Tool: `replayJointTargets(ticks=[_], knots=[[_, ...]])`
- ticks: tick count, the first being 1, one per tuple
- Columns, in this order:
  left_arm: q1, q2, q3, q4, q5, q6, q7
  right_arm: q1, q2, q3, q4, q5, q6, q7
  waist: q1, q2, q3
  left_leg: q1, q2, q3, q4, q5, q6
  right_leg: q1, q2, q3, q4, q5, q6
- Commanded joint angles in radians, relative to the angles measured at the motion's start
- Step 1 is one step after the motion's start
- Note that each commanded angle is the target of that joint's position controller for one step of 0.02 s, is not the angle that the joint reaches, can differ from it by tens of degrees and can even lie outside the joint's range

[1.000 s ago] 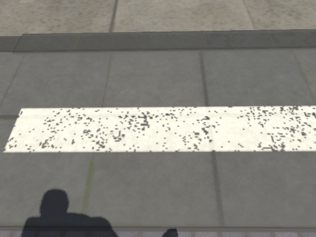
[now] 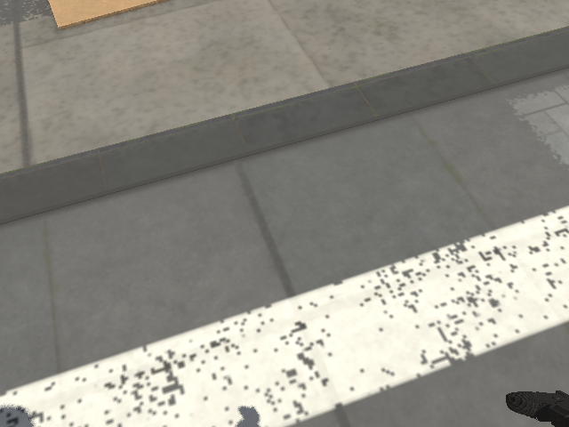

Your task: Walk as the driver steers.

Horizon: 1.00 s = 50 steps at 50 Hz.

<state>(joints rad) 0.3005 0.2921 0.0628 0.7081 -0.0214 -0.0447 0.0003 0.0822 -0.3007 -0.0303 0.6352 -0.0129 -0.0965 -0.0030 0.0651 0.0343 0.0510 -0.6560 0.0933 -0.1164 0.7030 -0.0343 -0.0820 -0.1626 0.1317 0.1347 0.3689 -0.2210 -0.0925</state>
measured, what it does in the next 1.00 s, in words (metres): walks ahead: left foot, then right foot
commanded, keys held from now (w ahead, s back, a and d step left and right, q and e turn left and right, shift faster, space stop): w+e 0.02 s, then w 0.56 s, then w+q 0.42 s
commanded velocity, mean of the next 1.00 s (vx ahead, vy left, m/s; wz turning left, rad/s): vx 0.50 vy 0.00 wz -0.01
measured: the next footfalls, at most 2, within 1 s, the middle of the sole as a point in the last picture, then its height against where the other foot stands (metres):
left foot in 0.14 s outside the picture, level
right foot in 0.64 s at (381, 414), level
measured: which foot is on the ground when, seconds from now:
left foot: up 0.00-0.12, down 0.14-0.64, up 0.66-1.00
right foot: down 0.00-0.16, up 0.18-0.62, down 0.64-1.00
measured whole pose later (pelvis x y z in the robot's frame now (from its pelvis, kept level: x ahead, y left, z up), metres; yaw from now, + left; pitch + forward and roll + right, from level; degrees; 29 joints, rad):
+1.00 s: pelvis +0.52 -0.03 +0.00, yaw +3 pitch +1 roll -2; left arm 0.33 0.27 0.06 0.83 0.01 -0.09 0.00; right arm 0.18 -0.30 -0.05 0.72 0.02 -0.03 0.02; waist 0.07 0.05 0.02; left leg -0.69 0.10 -0.06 0.79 0.02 -0.01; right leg 0.01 0.04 -0.19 0.22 -0.25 -0.04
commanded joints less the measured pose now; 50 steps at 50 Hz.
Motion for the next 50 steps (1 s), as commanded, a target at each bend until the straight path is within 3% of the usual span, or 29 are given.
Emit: replayJointTargets(ticks=[1,3,5,6,7,8,9,10,11,12,13,14,16,21,25,28,30,31,32,33,34,35,37,38,40,43,47,50], knots=[[0.024,0.173,0.048,-0.048,-0.008,-0.001,0.011,-0.087,-0.072,-0.017,-0.081,0.018,-0.019,0.009,0.016,-0.117,-0.059,0.195,-0.089,0.061,-0.131,0.094,-0.005,-0.105,-0.199,0.181,-0.064,0.117,-0.13],[0.038,0.153,0.042,-0.039,-0.007,0.002,0.013,-0.075,-0.098,-0.029,-0.077,0.021,-0.028,0.019,0.009,-0.14,-0.071,0.198,-0.082,0.041,-0.181,0.059,0.021,-0.017,-0.24,0.238,-0.007,0.081,-0.115],[0.031,0.145,0.039,-0.033,0.0,0.004,0.011,-0.02,-0.114,-0.043,-0.064,0.021,-0.037,0.023,-0.028,-0.169,-0.071,0.259,-0.078,0.054,-0.213,-0.008,0.066,0.022,-0.267,0.271,0.05,0.118,-0.094],[0.027,0.124,0.032,-0.033,0.004,0.003,0.009,0.053,-0.128,-0.055,-0.046,0.016,-0.041,0.019,-0.069,-0.168,-0.095,0.363,-0.087,0.074,-0.251,-0.024,0.098,0.018,-0.238,0.253,0.12,0.193,-0.073],[0.031,0.074,0.014,-0.042,0.012,-0.001,0.003,0.163,-0.164,-0.069,-0.037,0.001,-0.047,0.013,-0.122,-0.122,-0.195,0.554,0.005,-0.007,-0.238,-0.037,0.156,-0.032,-0.188,0.199,0.315,0.189,-0.038],[0.142,0.014,-0.007,-0.054,0.006,-0.01,0.003,0.28,-0.252,-0.089,-0.019,-0.019,-0.044,0.009,-0.111,0.1,-0.341,0.893,0.218,-0.357,-0.259,-0.125,0.301,-0.304,-0.058,0.074,0.655,-0.063,0.037],[0.186,0.047,-0.009,-0.053,-0.017,-0.019,0.005,0.358,-0.241,-0.098,0.032,0.007,-0.031,0.025,-0.116,0.295,-0.358,0.973,0.326,-0.717,-0.399,-0.432,0.391,-0.545,-0.036,0.034,0.866,-0.364,0.068],[0.097,0.137,0.012,-0.052,-0.026,-0.018,0.007,0.316,-0.154,-0.074,0.019,0.023,-0.028,0.025,-0.142,0.142,-0.214,0.878,0.294,-0.656,-0.433,-0.574,0.353,-0.63,-0.089,0.068,0.947,-0.298,0.067],[-0.004,0.15,0.015,-0.073,-0.015,-0.016,0.007,0.267,-0.119,-0.062,0.013,0.018,-0.019,0.021,-0.143,0.062,-0.12,0.766,0.249,-0.499,-0.433,-0.508,0.315,-0.637,-0.127,0.029,0.95,-0.218,0.065],[-0.059,0.134,0.012,-0.089,0.003,-0.018,0.006,0.229,-0.1,-0.052,0.014,0.009,-0.014,0.021,-0.127,0.023,-0.058,0.659,0.2,-0.389,-0.452,-0.391,0.306,-0.621,-0.155,0.005,0.898,-0.162,0.064],[-0.07,0.118,0.013,-0.094,0.012,-0.02,0.002,0.203,-0.083,-0.045,0.017,0.004,-0.014,0.019,-0.101,0.032,-0.032,0.593,0.164,-0.315,-0.472,-0.291,0.297,-0.585,-0.19,-0.003,0.833,-0.115,0.065],[-0.057,0.1,0.01,-0.09,0.011,-0.02,-0.002,0.192,-0.075,-0.041,0.02,0.001,-0.015,0.018,-0.083,0.06,-0.03,0.547,0.134,-0.259,-0.494,-0.222,0.289,-0.536,-0.208,-0.018,0.789,-0.09,0.069],[-0.043,0.067,0.0,-0.08,0.012,-0.017,-0.006,0.201,-0.08,-0.042,0.037,0.011,-0.019,0.018,-0.074,0.078,-0.043,0.52,0.113,-0.181,-0.519,-0.109,0.303,-0.503,-0.216,-0.053,0.713,-0.069,0.082],[-0.187,0.021,-0.025,-0.11,0.018,-0.031,-0.015,0.236,-0.142,-0.055,0.077,0.025,-0.007,0.012,-0.117,0.047,-0.027,0.515,0.095,-0.044,-0.552,0.024,0.299,-0.46,-0.217,-0.097,0.379,0.139,0.106],[-0.295,0.033,-0.024,-0.133,0.005,-0.04,-0.03,0.303,-0.163,-0.057,0.119,0.036,0.008,0.012,-0.157,0.048,-0.009,0.55,0.112,-0.018,-0.535,0.031,0.281,-0.395,-0.185,-0.119,0.224,0.236,0.102],[-0.326,0.054,-0.016,-0.152,0.001,-0.047,-0.042,0.32,-0.176,-0.061,0.142,0.041,0.023,0.008,-0.142,0.055,0.0,0.628,0.152,-0.034,-0.492,0.076,0.259,-0.378,-0.174,-0.115,0.159,0.171,0.065],[-0.247,0.085,0.001,-0.135,0.007,-0.051,-0.041,0.304,-0.187,-0.063,0.146,0.043,0.034,0.003,-0.08,0.053,-0.042,0.634,0.14,-0.019,-0.385,0.252,0.232,-0.226,-0.145,-0.139,0.101,0.142,0.03],[-0.122,0.125,0.024,-0.099,0.012,-0.051,-0.033,0.305,-0.169,-0.055,0.147,0.041,0.037,0.002,-0.016,0.031,-0.122,0.589,0.09,0.015,-0.233,0.349,0.208,-0.032,-0.134,-0.148,0.078,0.15,0.003],[0.057,0.192,0.046,-0.071,0.027,-0.049,-0.02,0.29,-0.119,-0.032,0.119,0.022,0.033,0.002,0.063,-0.039,-0.265,0.414,0.036,0.053,0.036,0.179,0.169,0.256,-0.285,0.001,0.117,0.17,-0.057],[0.124,0.276,0.063,-0.057,0.038,-0.038,-0.016,0.398,-0.008,0.001,0.092,0.02,0.016,0.001,0.023,-0.295,-0.386,0.034,-0.124,0.112,0.392,-0.414,0.098,0.56,-0.535,0.422,0.047,0.011,-0.193],[0.143,0.19,0.044,-0.054,0.026,-0.035,-0.016,0.366,-0.098,-0.019,0.108,0.041,0.004,0.002,0.061,-0.246,-0.381,-0.075,-0.107,-0.013,0.534,-0.545,0.097,0.519,-0.543,0.549,-0.035,-0.131,-0.205],[0.088,0.148,0.028,-0.048,0.019,-0.036,-0.014,0.292,-0.147,-0.038,0.088,0.062,0.001,0.006,0.049,-0.194,-0.236,-0.136,-0.061,-0.015,0.566,-0.466,0.102,0.407,-0.513,0.398,-0.054,-0.125,-0.166],[-0.027,0.092,0.011,-0.048,0.025,-0.041,-0.019,0.223,-0.129,-0.041,0.078,0.043,0.01,0.004,-0.007,-0.131,-0.107,-0.089,0.004,0.015,0.492,-0.321,0.094,0.19,-0.428,0.199,-0.117,-0.009,-0.123],[-0.062,0.071,0.006,-0.046,0.032,-0.049,-0.021,0.236,-0.116,-0.044,0.083,0.04,0.023,0.004,-0.039,-0.147,-0.081,-0.035,0.027,0.008,0.465,-0.274,0.089,0.113,-0.399,0.129,-0.153,0.052,-0.111],[-0.087,0.069,0.012,-0.03,0.034,-0.067,-0.022,0.267,-0.072,-0.039,0.095,0.043,0.047,0.005,-0.071,-0.14,-0.065,0.022,0.033,0.011,0.451,-0.225,0.074,0.032,-0.388,0.037,-0.205,0.153,-0.117],[-0.086,0.09,0.023,0.003,0.038,-0.08,-0.014,0.22,-0.058,-0.041,0.072,0.036,0.061,0.001,-0.077,-0.1,-0.026,-0.033,0.033,-0.009,0.37,-0.119,0.055,0.022,-0.386,-0.075,-0.237,0.264,-0.117],[-0.07,0.119,0.03,0.031,0.033,-0.072,-0.001,0.113,-0.033,-0.031,0.037,0.034,0.051,0.022,-0.042,-0.082,0.003,-0.018,0.022,0.04,0.131,0.078,0.065,0.053,-0.358,-0.206,-0.25,0.302,-0.087],[-0.015,0.148,0.039,0.061,0.024,-0.057,0.006,0.004,-0.016,-0.021,-0.011,0.033,0.049,0.042,0.003,-0.061,0.039,-0.032,0.015,0.089,0.01,0.1,0.087,0.123,-0.387,-0.249,-0.244,0.31,-0.079]])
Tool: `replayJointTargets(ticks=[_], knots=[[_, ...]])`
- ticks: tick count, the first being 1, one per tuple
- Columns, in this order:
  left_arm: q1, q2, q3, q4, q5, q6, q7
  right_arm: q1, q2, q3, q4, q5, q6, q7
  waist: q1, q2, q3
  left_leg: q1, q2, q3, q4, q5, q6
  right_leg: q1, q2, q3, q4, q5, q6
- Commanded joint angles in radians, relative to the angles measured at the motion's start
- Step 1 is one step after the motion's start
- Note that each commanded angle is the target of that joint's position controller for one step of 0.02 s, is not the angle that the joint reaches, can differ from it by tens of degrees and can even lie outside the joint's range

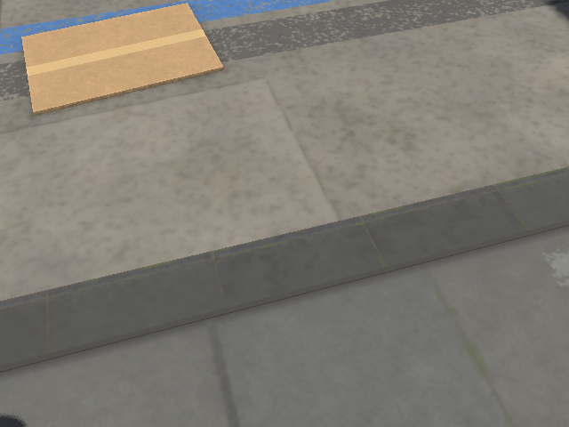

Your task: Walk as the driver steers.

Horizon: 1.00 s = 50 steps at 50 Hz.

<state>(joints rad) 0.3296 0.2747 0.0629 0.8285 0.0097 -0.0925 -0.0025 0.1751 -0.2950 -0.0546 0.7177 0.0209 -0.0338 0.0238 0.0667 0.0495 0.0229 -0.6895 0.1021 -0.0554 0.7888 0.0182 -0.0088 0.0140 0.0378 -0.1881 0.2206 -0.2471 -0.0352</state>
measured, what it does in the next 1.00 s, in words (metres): walks ahead, turning left: left foot, then right foot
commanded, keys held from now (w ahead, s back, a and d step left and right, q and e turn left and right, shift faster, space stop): w+q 0.44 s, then w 0.56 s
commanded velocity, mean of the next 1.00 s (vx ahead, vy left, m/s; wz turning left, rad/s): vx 0.50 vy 0.00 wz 0.36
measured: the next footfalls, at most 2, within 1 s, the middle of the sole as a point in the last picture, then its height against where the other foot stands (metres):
left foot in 0.18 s outside the picture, level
right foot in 0.66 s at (323, 387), level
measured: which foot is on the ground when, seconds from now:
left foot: up 0.00-0.16, down 0.18-0.70, up 0.72-1.00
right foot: down 0.00-0.16, up 0.18-0.64, down 0.66-1.00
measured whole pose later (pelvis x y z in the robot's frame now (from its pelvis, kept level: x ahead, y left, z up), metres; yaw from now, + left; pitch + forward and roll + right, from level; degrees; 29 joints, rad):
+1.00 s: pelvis +0.58 +0.08 +0.00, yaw +21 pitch +3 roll -1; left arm 0.44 0.22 0.00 0.87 0.07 -0.11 -0.05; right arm 0.13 -0.23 0.00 0.75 -0.08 -0.06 0.07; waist 0.09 0.02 -0.03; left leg -0.70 0.08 -0.02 0.77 -0.03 0.00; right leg -0.05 0.07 -0.08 0.21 -0.21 -0.08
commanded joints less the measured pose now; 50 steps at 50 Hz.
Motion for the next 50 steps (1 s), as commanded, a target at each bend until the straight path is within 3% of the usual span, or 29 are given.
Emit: replayJointTargets(ticks=[1,3,5,7,8,9,10,11,12,13,14,15,17,20,21,22,25,28,31,33,34,35,36,37,38,40,41,46,50], knots=[[-0.028,0.172,0.042,-0.05,-0.013,-0.002,0.01,-0.115,-0.023,0.004,-0.109,0.001,-0.013,0.021,0.01,-0.075,0.076,-0.013,0.004,0.038,-0.103,0.031,0.024,-0.015,-0.304,0.064,-0.084,0.347,-0.132],[-0.008,0.185,0.047,-0.035,-0.023,0.015,0.011,-0.152,-0.03,0.001,-0.141,0.001,-0.012,0.033,0.014,-0.08,0.082,-0.03,-0.007,0.065,-0.142,-0.032,0.048,0.06,-0.325,0.045,-0.043,0.413,-0.119],[-0.017,0.208,0.054,-0.034,-0.028,0.03,0.016,-0.143,-0.05,-0.009,-0.161,0.001,-0.009,0.042,-0.014,-0.104,0.051,0.038,-0.051,0.115,-0.162,-0.125,0.082,0.101,-0.329,0.014,0.05,0.663,-0.097],[-0.032,0.235,0.061,-0.04,-0.033,0.046,0.025,-0.017,-0.101,-0.039,-0.145,0.0,0.0,0.04,-0.096,-0.137,-0.046,0.23,-0.131,0.169,-0.163,-0.214,0.128,0.102,-0.314,-0.016,0.272,0.963,-0.072],[-0.047,0.228,0.056,-0.046,-0.037,0.051,0.029,0.138,-0.15,-0.07,-0.108,0.003,0.003,0.028,-0.184,-0.116,-0.127,0.462,-0.172,0.168,-0.229,-0.16,0.166,0.011,-0.278,-0.041,0.482,0.938,-0.041],[-0.023,0.18,0.037,-0.063,-0.013,0.042,0.03,0.281,-0.234,-0.102,-0.078,0.006,0.015,0.005,-0.235,0.004,-0.218,0.768,-0.05,-0.045,-0.25,-0.141,0.225,-0.245,-0.23,-0.04,0.789,0.584,0.004],[0.072,0.039,-0.009,-0.12,0.014,0.011,0.011,0.226,-0.327,-0.107,-0.095,0.008,0.003,0.003,-0.097,0.229,-0.309,1.071,0.195,-0.632,-0.356,-0.304,0.422,-0.688,-0.01,0.088,1.12,-0.337,0.062],[-0.052,0.135,0.006,-0.129,-0.023,-0.026,-0.004,0.259,-0.231,-0.082,-0.118,0.002,-0.01,0.008,-0.189,0.092,-0.385,1.095,0.23,-0.759,-0.481,-0.401,0.423,-0.792,-0.024,0.287,1.194,-0.339,0.045],[-0.142,0.171,0.016,-0.161,-0.055,-0.043,-0.01,0.223,-0.185,-0.068,-0.108,-0.007,-0.022,0.01,-0.19,0.049,-0.233,0.985,0.201,-0.607,-0.499,-0.324,0.372,-0.852,-0.067,0.282,1.159,-0.237,0.023],[-0.149,0.153,0.01,-0.161,-0.041,-0.051,-0.004,0.163,-0.163,-0.061,-0.111,-0.003,-0.028,0.009,-0.14,-0.034,-0.151,0.836,0.155,-0.488,-0.496,-0.215,0.338,-0.811,-0.11,0.278,1.069,-0.153,0.017],[-0.144,0.156,0.015,-0.15,-0.014,-0.049,0.003,0.1,-0.134,-0.052,-0.123,-0.005,-0.027,0.007,-0.1,-0.048,-0.098,0.708,0.115,-0.394,-0.505,-0.102,0.315,-0.746,-0.138,0.274,0.984,-0.109,0.026],[-0.118,0.162,0.021,-0.145,-0.006,-0.038,0.002,0.067,-0.116,-0.044,-0.14,-0.018,-0.028,0.002,-0.067,-0.019,-0.086,0.623,0.089,-0.346,-0.525,-0.023,0.309,-0.677,-0.156,0.283,0.948,-0.074,0.035],[-0.098,0.14,0.019,-0.141,0.005,-0.016,0.003,0.052,-0.122,-0.046,-0.139,-0.016,-0.033,-0.006,-0.044,-0.014,-0.073,0.533,0.066,-0.295,-0.553,0.078,0.317,-0.631,-0.152,0.261,0.881,-0.045,0.069],[-0.177,0.103,0.006,-0.164,0.009,0.0,0.008,0.088,-0.155,-0.055,-0.117,-0.011,-0.033,-0.024,-0.062,-0.013,-0.037,0.454,0.024,-0.215,-0.56,0.117,0.298,-0.63,-0.13,0.241,0.7,0.086,0.111],[-0.097,-0.011,-0.061,-0.147,0.1,0.016,-0.025,0.163,-0.076,-0.013,-0.081,-0.119,-0.087,0.03,-0.053,0.093,-0.104,0.429,-0.023,-0.162,-0.554,-0.056,0.271,-0.564,-0.122,0.236,0.711,0.168,0.121],[-0.127,0.006,-0.06,-0.146,0.103,0.036,-0.038,0.156,-0.076,-0.021,-0.085,-0.115,-0.103,0.06,-0.068,0.052,-0.027,0.377,-0.027,-0.17,-0.565,-0.122,0.262,-0.576,-0.126,0.229,0.674,0.203,0.12],[-0.26,0.069,-0.069,-0.183,0.072,0.052,-0.048,0.202,-0.13,-0.031,-0.074,-0.086,-0.109,0.096,-0.121,0.006,0.012,0.41,0.023,-0.215,-0.522,-0.132,0.271,-0.601,-0.129,0.219,0.504,0.252,0.107],[-0.35,0.079,-0.082,-0.213,0.058,0.032,-0.039,0.285,-0.139,-0.029,-0.031,-0.086,-0.09,0.088,-0.171,0.02,0.02,0.598,0.093,-0.299,-0.483,-0.091,0.291,-0.675,-0.108,0.218,0.379,0.229,0.08],[-0.389,0.086,-0.089,-0.23,0.048,0.012,-0.028,0.26,-0.153,-0.026,0.003,-0.084,-0.074,0.072,-0.156,0.026,0.02,0.663,0.122,-0.323,-0.454,0.009,0.25,-0.61,-0.076,0.19,0.297,0.227,0.029],[-0.294,0.144,-0.067,-0.208,0.026,-0.01,-0.02,0.217,-0.156,-0.021,0.016,-0.092,-0.077,0.064,-0.082,0.013,-0.05,0.581,0.048,-0.247,-0.35,0.243,0.174,-0.337,-0.032,0.136,0.296,0.303,-0.04],[-0.118,0.18,-0.05,-0.16,0.019,-0.027,-0.02,0.209,-0.11,-0.006,0.019,-0.106,-0.085,0.061,-0.015,-0.053,-0.175,0.483,-0.052,-0.155,-0.152,0.271,0.099,-0.064,-0.079,0.181,0.346,0.4,-0.123],[0.132,0.229,-0.034,-0.1,0.029,-0.024,-0.023,0.397,0.004,0.03,0.014,-0.132,-0.104,0.054,-0.013,-0.313,-0.486,0.188,-0.227,-0.095,0.154,-0.2,0.017,0.482,-0.333,0.57,0.317,0.471,-0.384],[0.301,0.18,-0.044,-0.05,0.054,-0.007,-0.025,0.294,-0.037,0.022,0.005,-0.106,-0.103,0.069,0.099,-0.26,-0.434,-0.068,-0.273,-0.079,0.455,-0.613,-0.005,0.553,-0.422,0.85,0.158,0.238,-0.389],[0.28,0.173,-0.037,-0.026,0.052,-0.02,-0.024,0.14,-0.046,0.008,-0.035,-0.091,-0.098,0.059,0.103,-0.148,-0.175,-0.217,-0.201,-0.11,0.55,-0.524,0.034,0.358,-0.396,0.778,0.087,-0.05,-0.271],[0.149,0.133,-0.045,-0.043,0.043,-0.024,-0.023,0.097,-0.046,0.009,-0.027,-0.086,-0.094,0.03,0.046,-0.12,-0.028,-0.225,-0.119,-0.088,0.556,-0.404,0.049,0.133,-0.365,0.661,0.047,-0.143,-0.23],[0.026,0.012,-0.079,-0.07,0.034,-0.019,-0.013,0.114,-0.027,0.024,-0.008,-0.124,-0.086,0.012,-0.025,-0.105,-0.062,-0.052,-0.032,-0.086,0.435,-0.28,0.062,-0.056,-0.327,0.537,-0.023,0.079,-0.241],[-0.011,0.006,-0.079,-0.081,0.035,-0.02,-0.006,0.104,-0.006,0.029,-0.01,-0.129,-0.078,0.017,-0.051,-0.107,-0.077,-0.006,-0.017,-0.069,0.393,-0.289,0.055,-0.091,-0.307,0.488,-0.053,0.139,-0.24],[0.009,0.082,-0.035,-0.063,0.061,-0.038,-0.028,0.009,0.014,0.041,-0.014,-0.104,-0.05,0.038,-0.039,-0.078,-0.029,-0.023,-0.003,0.026,0.084,-0.118,-0.002,-0.138,-0.258,0.312,-0.11,0.334,-0.26],[0.092,0.08,-0.032,-0.004,0.057,-0.039,-0.069,-0.089,0.021,0.048,-0.036,-0.095,-0.019,0.052,-0.023,-0.105,-0.001,0.036,-0.032,0.059,-0.09,0.049,0.024,-0.145,-0.242,0.248,-0.079,0.476,-0.248]])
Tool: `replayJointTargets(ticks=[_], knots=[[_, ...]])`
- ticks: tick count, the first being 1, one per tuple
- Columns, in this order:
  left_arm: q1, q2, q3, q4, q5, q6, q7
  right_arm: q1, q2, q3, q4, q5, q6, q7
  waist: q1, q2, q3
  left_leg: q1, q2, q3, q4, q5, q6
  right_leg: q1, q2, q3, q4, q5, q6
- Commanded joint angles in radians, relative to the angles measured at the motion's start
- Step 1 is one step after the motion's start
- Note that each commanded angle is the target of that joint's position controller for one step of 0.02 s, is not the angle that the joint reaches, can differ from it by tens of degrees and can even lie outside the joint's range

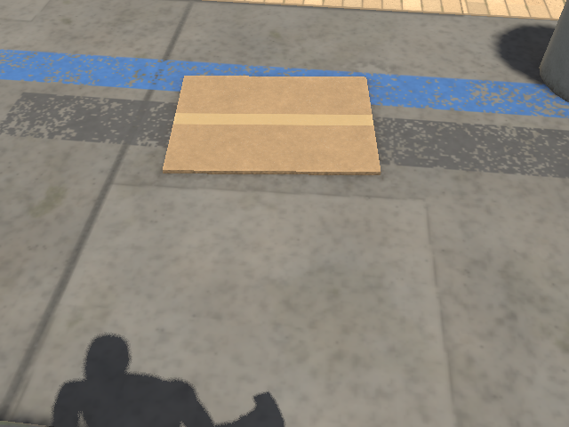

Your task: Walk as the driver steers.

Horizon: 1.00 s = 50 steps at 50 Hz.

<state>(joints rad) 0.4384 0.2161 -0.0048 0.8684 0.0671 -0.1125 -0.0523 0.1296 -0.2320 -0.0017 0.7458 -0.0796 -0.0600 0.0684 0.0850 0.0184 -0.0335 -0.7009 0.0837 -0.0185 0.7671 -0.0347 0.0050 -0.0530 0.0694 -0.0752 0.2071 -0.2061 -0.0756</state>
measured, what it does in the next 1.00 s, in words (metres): goes down: left foot, then right foot 0.14 m lower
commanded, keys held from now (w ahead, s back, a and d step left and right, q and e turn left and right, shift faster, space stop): w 1.00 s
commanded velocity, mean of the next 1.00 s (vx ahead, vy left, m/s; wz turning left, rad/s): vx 0.50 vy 0.00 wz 0.01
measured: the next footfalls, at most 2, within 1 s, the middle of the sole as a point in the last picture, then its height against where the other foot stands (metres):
left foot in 0.20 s outside the picture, level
right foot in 0.82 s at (371, 387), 0.14 m lower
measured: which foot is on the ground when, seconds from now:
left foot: up 0.00-0.18, down 0.20-0.84, up 0.86-1.00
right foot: down 0.00-0.24, up 0.26-0.80, down 0.82-1.00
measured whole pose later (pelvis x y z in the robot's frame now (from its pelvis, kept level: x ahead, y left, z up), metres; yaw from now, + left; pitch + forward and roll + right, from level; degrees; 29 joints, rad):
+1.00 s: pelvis +0.62 -0.05 -0.15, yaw -1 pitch +2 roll +0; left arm 0.26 0.22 0.03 0.96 -0.01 -0.06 -0.02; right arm 0.35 -0.23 -0.04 0.91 0.04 -0.07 -0.05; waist -0.03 0.02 -0.01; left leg -0.68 0.06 -0.03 1.67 -0.42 0.00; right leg -0.34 0.03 -0.04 0.53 -0.24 -0.05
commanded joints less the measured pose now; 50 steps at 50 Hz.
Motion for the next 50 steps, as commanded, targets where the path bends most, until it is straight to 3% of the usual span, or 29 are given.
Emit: replayJointTargets(ticks=[1,7,9,10,11,12,13,14,15,17,19,21,23,24,27,31,38,39,40,41,42,43,44,45,46,47,48,49,50], knots=[[0.003,0.139,0.036,-0.029,0.0,-0.019,-0.024,-0.069,-0.053,-0.008,-0.072,0.007,0.01,0.008,-0.037,-0.08,0.062,0.037,-0.019,0.018,-0.09,0.116,0.02,-0.048,-0.282,0.137,-0.056,0.442,-0.205],[0.095,0.146,0.04,0.045,0.014,0.005,-0.025,-0.231,-0.078,-0.029,-0.117,0.017,0.0,-0.01,-0.012,-0.099,0.086,0.065,-0.073,0.057,-0.204,0.009,0.07,0.142,-0.305,0.129,-0.002,0.461,-0.143],[0.051,0.185,0.051,0.043,0.013,0.008,-0.022,-0.193,-0.111,-0.047,-0.113,0.034,-0.008,-0.016,-0.08,-0.096,0.064,0.271,-0.122,0.108,-0.238,0.011,0.11,0.082,-0.288,0.093,0.08,0.709,-0.11],[0.035,0.207,0.057,0.038,0.016,0.004,-0.022,-0.1,-0.146,-0.062,-0.088,0.047,-0.017,-0.021,-0.124,-0.087,0.006,0.475,-0.139,0.106,-0.212,0.056,0.147,0.004,-0.25,0.053,0.195,0.851,-0.066],[0.069,0.166,0.046,0.025,0.027,-0.001,-0.018,0.11,-0.208,-0.08,-0.027,0.049,-0.028,-0.025,-0.159,0.003,-0.174,0.852,-0.063,0.011,-0.113,0.247,0.25,-0.172,-0.176,0.017,0.447,0.7,0.002],[0.218,0.052,-0.002,0.013,0.056,-0.013,-0.031,0.385,-0.216,-0.079,0.024,0.047,-0.024,-0.03,-0.205,0.215,-0.457,1.374,0.216,-0.448,-0.25,0.075,0.489,-0.542,-0.011,0.032,0.817,0.034,0.085],[0.039,0.107,0.018,0.009,0.012,-0.014,-0.05,0.553,-0.153,-0.07,0.086,0.013,-0.031,-0.04,-0.307,0.12,-0.339,1.309,0.242,-0.628,-0.405,-0.086,0.426,-0.723,0.034,0.129,1.09,-0.371,0.057],[-0.092,0.119,0.03,-0.031,-0.017,-0.016,-0.039,0.48,-0.183,-0.082,0.106,0.01,-0.053,-0.047,-0.273,0.087,-0.083,1.049,0.225,-0.513,-0.45,-0.2,0.323,-0.808,-0.047,0.195,1.195,-0.299,0.017],[-0.131,0.148,0.036,-0.03,-0.004,-0.018,-0.014,0.336,-0.151,-0.074,0.085,0.023,-0.056,-0.053,-0.214,0.043,0.026,0.807,0.21,-0.422,-0.487,-0.166,0.304,-0.768,-0.115,0.19,1.16,-0.211,0.007],[-0.132,0.073,0.004,-0.045,0.039,-0.004,0.006,0.203,-0.03,-0.03,0.066,0.033,-0.051,-0.053,-0.11,0.005,0.016,0.575,0.184,-0.296,-0.547,-0.025,0.294,-0.614,-0.188,0.189,1.048,-0.112,0.002],[-0.136,0.044,-0.004,-0.056,0.028,0.023,0.004,0.13,-0.021,-0.026,0.042,0.03,-0.062,-0.053,-0.057,0.009,0.023,0.453,0.143,-0.22,-0.611,-0.042,0.281,-0.555,-0.197,0.163,0.941,-0.126,0.027],[-0.18,0.07,0.002,-0.073,0.023,0.033,0.002,0.163,-0.068,-0.039,0.052,0.016,-0.074,-0.044,-0.073,0.003,0.04,0.419,0.111,-0.149,-0.634,0.008,0.28,-0.574,-0.192,0.133,0.799,-0.035,0.057],[-0.191,0.029,-0.011,-0.076,0.028,0.048,-0.008,0.234,-0.088,-0.051,0.089,-0.016,-0.071,-0.034,-0.095,-0.001,0.035,0.375,0.084,-0.088,-0.607,0.037,0.284,-0.546,-0.186,0.099,0.703,0.168,0.065],[-0.169,0.01,-0.02,-0.071,0.048,0.049,-0.021,0.265,-0.082,-0.05,0.101,-0.029,-0.071,-0.034,-0.092,0.004,0.04,0.342,0.073,-0.072,-0.547,0.019,0.278,-0.531,-0.188,0.11,0.758,0.309,0.053],[-0.296,0.07,-0.003,-0.113,0.039,0.038,-0.014,0.393,-0.028,-0.022,0.157,-0.01,-0.078,-0.046,-0.157,0.001,0.065,0.624,0.121,-0.157,-0.437,-0.048,0.29,-0.842,-0.219,0.192,0.582,0.52,0.061],[-0.41,0.039,-0.016,-0.147,0.033,0.05,-0.01,0.487,-0.007,0.004,0.215,-0.014,-0.055,-0.025,-0.198,0.018,0.134,0.442,0.081,-0.122,-0.345,-0.215,0.265,-0.627,-0.191,0.116,0.405,0.66,0.051],[-0.563,0.056,-0.02,-0.174,0.03,0.068,-0.003,0.596,-0.06,0.002,0.269,0.014,-0.043,-0.054,-0.275,-0.017,0.216,0.627,0.089,-0.205,-0.165,-0.286,0.196,-0.559,-0.203,0.082,0.138,0.531,0.05],[-0.562,0.114,0.026,-0.178,-0.181,0.041,-0.006,0.451,-0.146,-0.054,0.255,0.135,0.001,-0.1,-0.221,0.01,0.277,0.524,0.09,-0.204,-0.041,-0.081,0.167,-0.501,-0.187,0.177,0.142,0.424,0.039],[-0.397,0.141,0.039,-0.133,-0.18,0.024,-0.003,0.439,-0.151,-0.051,0.244,0.122,0.016,-0.109,-0.133,-0.056,0.147,0.564,0.058,-0.129,0.126,0.105,0.146,-0.345,-0.15,0.107,0.103,0.505,0.025],[-0.194,0.158,0.056,-0.054,-0.141,0.02,0.001,0.472,-0.102,-0.044,0.257,0.106,0.014,-0.105,-0.072,-0.068,0.01,0.47,0.01,-0.081,0.348,0.107,0.112,-0.049,-0.129,0.046,0.158,0.604,0.014],[0.06,0.19,0.075,0.026,-0.112,0.03,0.003,0.494,-0.052,-0.039,0.267,0.102,0.003,-0.095,0.025,-0.136,-0.122,0.198,-0.074,-0.033,0.702,-0.266,0.047,0.33,-0.226,0.106,0.304,0.863,-0.023],[0.147,0.223,0.077,0.053,-0.091,0.036,0.006,0.636,0.047,-0.011,0.285,0.132,-0.02,-0.084,0.014,-0.34,-0.326,-0.135,-0.149,-0.105,1.14,-0.819,-0.002,0.712,-0.409,0.292,0.584,1.053,-0.146],[0.219,0.261,0.099,0.077,-0.112,0.053,0.007,0.592,-0.024,-0.016,0.219,0.167,-0.057,-0.074,0.072,-0.375,-0.478,-0.264,-0.141,-0.168,1.243,-0.771,-0.016,0.76,-0.498,0.548,0.432,0.674,-0.276],[0.16,0.261,0.104,0.094,-0.113,0.064,0.022,0.449,-0.033,-0.022,0.137,0.188,-0.072,-0.086,0.044,-0.296,-0.415,-0.382,-0.077,-0.115,1.18,-0.633,-0.017,0.646,-0.539,0.683,0.231,0.14,-0.296],[-0.002,0.168,0.079,0.054,-0.096,0.073,0.04,0.281,-0.059,-0.032,0.104,0.164,-0.06,-0.112,0.018,-0.047,-0.216,-0.367,-0.021,0.001,1.126,-0.506,-0.026,0.367,-0.475,0.619,0.102,0.04,-0.239],[-0.112,0.166,0.069,0.018,-0.066,0.055,0.044,0.279,-0.036,-0.029,0.094,0.148,-0.046,-0.122,-0.039,-0.015,-0.161,-0.293,0.009,-0.027,1.067,-0.385,-0.025,0.167,-0.521,0.631,0.09,0.064,-0.279],[-0.176,0.147,0.062,0.011,-0.062,0.038,0.036,0.289,-0.011,-0.026,0.095,0.112,-0.027,-0.127,-0.089,0.029,-0.102,-0.207,0.038,-0.041,1.03,-0.377,-0.024,-0.017,-0.509,0.618,0.078,0.14,-0.277],[-0.213,0.084,0.043,0.025,-0.071,0.02,0.027,0.275,-0.018,-0.041,0.094,0.107,-0.015,-0.12,-0.129,-0.006,-0.009,-0.172,0.073,-0.095,0.853,-0.274,0.007,-0.15,-0.431,0.499,0.062,0.127,-0.206],[-0.245,0.082,0.041,0.032,-0.069,0.014,0.029,0.252,0.009,-0.042,0.086,0.108,-0.007,-0.119,-0.151,-0.062,0.084,-0.089,0.076,-0.079,0.649,-0.236,0.002,-0.313,-0.345,0.351,0.013,0.152,-0.157]])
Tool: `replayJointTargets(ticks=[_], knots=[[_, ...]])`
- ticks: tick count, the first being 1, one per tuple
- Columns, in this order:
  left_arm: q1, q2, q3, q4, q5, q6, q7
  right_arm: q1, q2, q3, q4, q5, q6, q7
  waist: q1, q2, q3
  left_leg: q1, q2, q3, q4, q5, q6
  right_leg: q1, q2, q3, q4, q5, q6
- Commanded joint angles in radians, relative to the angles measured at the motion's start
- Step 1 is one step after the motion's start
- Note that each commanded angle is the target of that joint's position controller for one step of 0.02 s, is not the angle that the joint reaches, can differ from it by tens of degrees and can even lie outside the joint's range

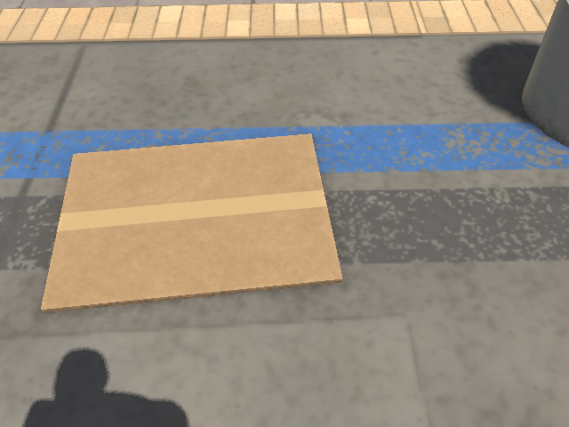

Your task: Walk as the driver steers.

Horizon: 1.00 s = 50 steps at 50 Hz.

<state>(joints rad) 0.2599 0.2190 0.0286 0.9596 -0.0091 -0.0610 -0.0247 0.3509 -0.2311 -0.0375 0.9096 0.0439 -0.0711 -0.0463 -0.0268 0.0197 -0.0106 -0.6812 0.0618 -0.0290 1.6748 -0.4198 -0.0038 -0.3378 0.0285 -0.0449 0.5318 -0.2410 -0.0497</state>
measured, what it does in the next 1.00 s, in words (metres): walks ahead, turning left: left foot, then right foot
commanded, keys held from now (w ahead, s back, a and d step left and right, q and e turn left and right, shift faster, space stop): w+q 0.52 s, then q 0.18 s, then no key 0.30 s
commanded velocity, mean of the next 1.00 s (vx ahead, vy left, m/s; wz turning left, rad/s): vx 0.36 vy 0.00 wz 0.38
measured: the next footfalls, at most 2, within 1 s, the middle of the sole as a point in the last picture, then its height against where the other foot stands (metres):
left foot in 0.30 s outside the picture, level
right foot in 0.76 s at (272, 369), level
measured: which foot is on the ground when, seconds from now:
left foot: up 0.00-0.28, down 0.30-0.76, up 0.78-1.00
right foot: down 0.00-0.32, up 0.34-0.74, down 0.76-1.00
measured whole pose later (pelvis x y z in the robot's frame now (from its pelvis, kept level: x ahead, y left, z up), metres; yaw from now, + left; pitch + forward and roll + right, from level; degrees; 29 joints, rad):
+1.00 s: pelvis +0.48 +0.09 +0.00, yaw +26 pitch +2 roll +0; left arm 0.09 0.21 0.03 0.82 0.02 -0.03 0.00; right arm 0.19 -0.28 -0.07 0.75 0.00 0.03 -0.05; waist 0.01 0.02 0.06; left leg -0.45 0.01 -0.09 0.91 -0.45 -0.06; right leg -0.37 0.04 0.00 0.42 -0.08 -0.05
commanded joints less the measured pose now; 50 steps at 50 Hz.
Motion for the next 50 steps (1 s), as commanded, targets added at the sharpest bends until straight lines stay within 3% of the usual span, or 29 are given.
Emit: replayJointTargets(ticks=[1,3,6,9,12,14,15,16,17,18,19,20,21,22,24,27,30,34,37,38,39,40,41,42,43,44,46,48,50], knots=[[-0.058,0.094,0.012,-0.056,0.012,-0.041,0.01,0.013,0.003,-0.011,-0.085,-0.024,0.0,-0.004,-0.036,-0.089,0.08,-0.048,0.089,-0.052,-0.443,0.224,-0.002,-0.071,-0.244,0.223,-0.334,0.243,-0.168],[-0.015,0.126,0.022,-0.037,0.026,-0.043,0.034,-0.062,-0.002,-0.014,-0.101,-0.039,-0.011,0.009,-0.021,-0.104,0.05,0.06,0.071,-0.022,-0.732,0.387,-0.011,-0.063,-0.206,0.115,-0.332,0.37,-0.156],[0.018,0.197,0.052,-0.025,0.002,-0.042,0.048,-0.193,-0.008,-0.011,-0.144,-0.024,-0.006,0.043,0.016,-0.085,0.017,0.133,0.033,-0.004,-0.942,0.517,0.013,0.046,-0.254,0.086,-0.376,0.442,-0.158],[0.079,0.173,0.062,0.006,-0.02,-0.026,0.047,-0.303,-0.038,-0.018,-0.191,-0.019,0.011,0.057,0.054,-0.036,0.059,0.011,0.032,-0.034,-1.014,0.493,0.06,0.248,-0.302,0.065,-0.361,0.357,-0.13],[0.105,0.184,0.075,0.013,-0.011,-0.005,0.043,-0.39,-0.046,-0.022,-0.232,-0.027,0.014,0.074,0.08,-0.03,0.069,-0.03,0.001,0.017,-1.057,0.356,0.095,0.382,-0.309,0.026,-0.285,0.401,-0.098],[0.075,0.207,0.083,-0.004,-0.011,0.007,0.044,-0.325,-0.079,-0.04,-0.232,-0.032,0.016,0.081,0.03,-0.068,0.001,0.152,-0.067,0.099,-1.081,0.265,0.127,0.376,-0.282,-0.036,-0.127,0.702,-0.067],[0.068,0.2,0.078,-0.014,-0.009,0.012,0.049,-0.186,-0.121,-0.066,-0.197,-0.031,0.016,0.082,-0.038,-0.052,-0.075,0.365,-0.109,0.112,-1.114,0.296,0.156,0.316,-0.245,-0.079,0.055,0.811,-0.04],[0.055,0.188,0.068,-0.046,0.013,0.007,0.057,0.019,-0.221,-0.105,-0.154,-0.029,0.021,0.07,-0.111,0.038,-0.192,0.705,0.007,-0.11,-1.109,0.397,0.225,0.069,-0.191,-0.119,0.373,0.617,0.011],[0.133,0.063,0.018,-0.079,0.039,-0.027,0.032,0.083,-0.314,-0.12,-0.131,-0.012,0.013,0.072,-0.053,0.282,-0.313,1.062,0.234,-0.633,-1.252,0.205,0.399,-0.354,0.013,-0.039,0.727,-0.221,0.067],[0.064,0.149,0.04,-0.07,0.007,-0.066,0.014,0.144,-0.232,-0.097,-0.133,-0.017,0.013,0.067,-0.107,0.184,-0.364,1.137,0.249,-0.75,-1.348,0.083,0.387,-0.49,-0.004,0.137,0.82,-0.304,0.048],[-0.036,0.178,0.05,-0.104,-0.024,-0.086,0.012,0.062,-0.203,-0.089,-0.144,-0.029,0.007,0.058,-0.099,0.144,-0.221,1.039,0.222,-0.625,-1.36,0.163,0.345,-0.572,-0.045,0.135,0.807,-0.212,0.03],[-0.082,0.172,0.048,-0.116,-0.015,-0.094,0.02,-0.029,-0.188,-0.085,-0.172,-0.031,0.002,0.055,-0.061,0.029,-0.147,0.885,0.188,-0.518,-1.367,0.295,0.321,-0.522,-0.087,0.131,0.729,-0.129,0.025],[-0.098,0.17,0.054,-0.116,0.007,-0.091,0.03,-0.098,-0.166,-0.08,-0.189,-0.033,0.0,0.054,-0.02,-0.026,-0.101,0.735,0.163,-0.441,-1.383,0.427,0.307,-0.44,-0.114,0.127,0.643,-0.089,0.034],[-0.092,0.168,0.06,-0.121,0.014,-0.079,0.036,-0.132,-0.148,-0.075,-0.201,-0.039,-0.002,0.053,0.018,-0.014,-0.094,0.643,0.139,-0.399,-1.402,0.507,0.299,-0.358,-0.132,0.134,0.595,-0.074,0.041],[-0.083,0.147,0.065,-0.132,0.016,-0.053,0.038,-0.134,-0.141,-0.072,-0.2,-0.03,-0.006,0.051,0.049,-0.001,-0.075,0.546,0.117,-0.346,-1.431,0.551,0.299,-0.296,-0.129,0.124,0.5,-0.064,0.063],[-0.193,0.114,0.058,-0.178,0.022,-0.041,0.043,-0.087,-0.176,-0.081,-0.185,-0.021,-0.005,0.028,0.031,0.016,-0.017,0.458,0.074,-0.266,-1.445,0.612,0.28,-0.287,-0.092,0.096,0.296,0.088,0.097],[-0.284,0.08,0.046,-0.216,0.022,-0.041,0.037,-0.045,-0.186,-0.088,-0.165,-0.024,0.017,0.016,0.0,0.053,-0.018,0.377,-0.005,-0.185,-1.375,0.743,0.201,-0.154,-0.011,0.065,0.086,0.285,0.092],[-0.337,0.112,0.051,-0.262,0.01,-0.028,0.031,-0.006,-0.166,-0.085,-0.148,-0.014,0.039,0.008,-0.013,0.082,-0.038,0.433,0.007,-0.284,-1.287,0.639,0.154,-0.097,0.026,0.109,-0.022,0.31,0.079],[-0.23,0.157,0.063,-0.236,0.022,-0.043,0.028,-0.073,-0.147,-0.082,-0.179,-0.022,0.044,-0.007,0.049,0.098,-0.08,0.521,0.003,-0.338,-1.138,0.636,0.128,0.0,-0.002,0.125,-0.122,0.327,0.044],[-0.155,0.184,0.069,-0.221,0.039,-0.052,0.029,-0.082,-0.119,-0.072,-0.197,-0.03,0.041,-0.004,0.075,0.063,-0.149,0.497,-0.054,-0.305,-1.0,0.613,0.093,0.155,-0.063,0.144,-0.152,0.484,0.005],[-0.077,0.225,0.071,-0.221,0.058,-0.051,0.035,-0.021,-0.063,-0.054,-0.213,-0.051,0.036,0.001,0.07,-0.105,-0.276,0.318,-0.145,-0.231,-0.737,0.177,0.045,0.446,-0.263,0.32,-0.058,0.916,-0.086],[-0.039,0.229,0.074,-0.202,0.048,-0.037,0.028,0.175,-0.073,-0.044,-0.201,-0.023,0.035,0.007,0.01,-0.34,-0.421,0.133,-0.22,-0.2,-0.518,-0.326,0.006,0.647,-0.483,0.636,-0.072,0.911,-0.289],[-0.1,0.172,0.064,-0.234,0.019,-0.024,0.023,0.197,-0.173,-0.064,-0.158,-0.021,0.048,0.008,0.008,-0.205,-0.389,0.098,-0.141,-0.216,-0.403,-0.269,-0.02,0.552,-0.469,0.673,-0.114,0.59,-0.286],[-0.156,0.122,0.047,-0.254,0.015,-0.013,0.024,0.074,-0.207,-0.075,-0.169,-0.021,0.069,0.003,0.034,-0.129,-0.256,0.057,-0.119,-0.172,-0.364,-0.191,-0.043,0.434,-0.396,0.553,-0.138,0.433,-0.241],[-0.197,0.103,0.034,-0.254,0.023,0.001,0.023,0.009,-0.197,-0.076,-0.177,-0.027,0.09,-0.006,0.029,-0.07,-0.18,0.065,-0.096,-0.144,-0.387,-0.14,-0.053,0.308,-0.342,0.475,-0.174,0.325,-0.21],[-0.23,0.094,0.027,-0.249,0.026,0.011,0.023,-0.025,-0.185,-0.076,-0.19,-0.038,0.105,-0.012,0.016,-0.07,-0.119,0.101,-0.071,-0.134,-0.438,-0.104,-0.058,0.19,-0.307,0.429,-0.207,0.255,-0.196],[-0.251,0.107,0.028,-0.229,0.041,0.02,0.021,-0.017,-0.117,-0.061,-0.189,-0.038,0.111,-0.01,-0.013,-0.122,-0.07,0.226,-0.057,-0.075,-0.597,-0.053,-0.058,0.047,-0.219,0.305,-0.253,0.251,-0.165],[-0.247,0.114,0.032,-0.212,0.035,0.021,0.021,-0.02,-0.073,-0.046,-0.181,-0.043,0.1,-0.009,-0.01,-0.149,-0.093,0.31,-0.048,-0.037,-0.769,-0.034,-0.061,0.042,-0.195,0.245,-0.248,0.336,-0.169],[-0.218,0.133,0.038,-0.196,0.028,0.024,0.025,-0.054,-0.074,-0.039,-0.178,-0.044,0.094,-0.006,0.009,-0.16,-0.124,0.371,-0.04,-0.03,-0.897,0.028,-0.058,0.073,-0.209,0.246,-0.244,0.325,-0.18]])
